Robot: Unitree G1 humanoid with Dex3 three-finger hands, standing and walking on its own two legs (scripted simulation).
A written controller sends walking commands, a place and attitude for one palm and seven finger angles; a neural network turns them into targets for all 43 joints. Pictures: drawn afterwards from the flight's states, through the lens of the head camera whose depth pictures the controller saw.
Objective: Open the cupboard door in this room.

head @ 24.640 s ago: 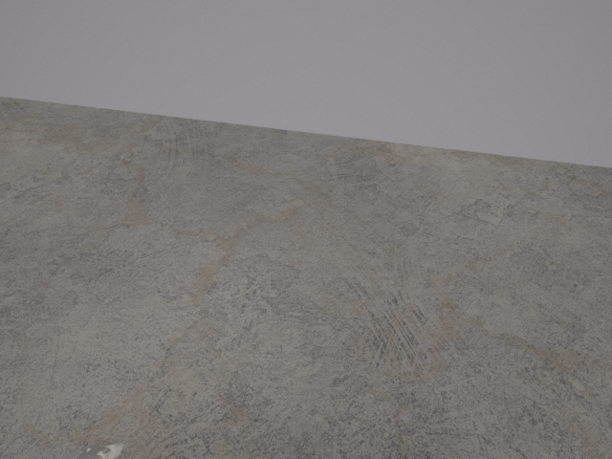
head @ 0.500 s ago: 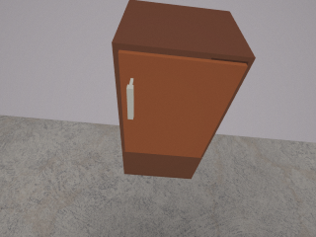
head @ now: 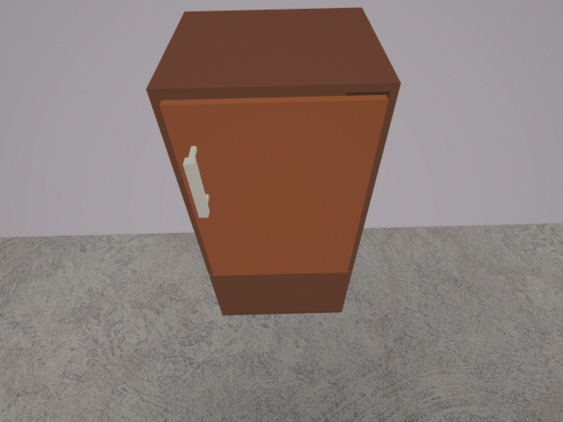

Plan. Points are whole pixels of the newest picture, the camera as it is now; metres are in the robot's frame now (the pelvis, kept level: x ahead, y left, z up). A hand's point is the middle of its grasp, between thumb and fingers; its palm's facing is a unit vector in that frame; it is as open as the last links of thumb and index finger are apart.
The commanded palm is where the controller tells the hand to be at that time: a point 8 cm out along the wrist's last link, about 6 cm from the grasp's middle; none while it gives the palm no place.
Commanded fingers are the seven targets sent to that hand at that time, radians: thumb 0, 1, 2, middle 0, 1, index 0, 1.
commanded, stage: come to a stop and stand still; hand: left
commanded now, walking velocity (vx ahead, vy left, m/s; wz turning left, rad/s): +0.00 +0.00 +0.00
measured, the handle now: (198, 183) +0.58 +0.20 -0.02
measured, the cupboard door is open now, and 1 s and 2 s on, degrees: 0 0 0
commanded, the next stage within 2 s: look again from close up in 0.24 s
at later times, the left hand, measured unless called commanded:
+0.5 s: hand out of the picture -0.03 +0.16 -0.18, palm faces +0.03 -0.99 -0.15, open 7.3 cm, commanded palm none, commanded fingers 0.00 0.90 0.90 -0.20 -0.30 -0.20 -0.30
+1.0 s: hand out of the picture -0.04 +0.22 -0.18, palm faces +0.02 -0.98 -0.20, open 7.3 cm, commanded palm none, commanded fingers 0.00 0.90 0.90 -0.20 -0.30 -0.20 -0.30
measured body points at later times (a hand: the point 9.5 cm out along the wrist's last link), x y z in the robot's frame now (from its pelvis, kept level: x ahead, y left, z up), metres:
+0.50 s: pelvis -0.01 +0.01 -0.01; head +0.00 +0.01 +0.44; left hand -0.03 +0.21 -0.17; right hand +0.02 -0.22 -0.16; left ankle +0.00 +0.14 -0.74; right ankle -0.02 -0.10 -0.74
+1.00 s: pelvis -0.03 +0.04 +0.00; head -0.04 +0.04 +0.45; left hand -0.04 +0.27 -0.16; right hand -0.03 -0.19 -0.16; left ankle +0.00 +0.14 -0.74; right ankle -0.02 -0.10 -0.74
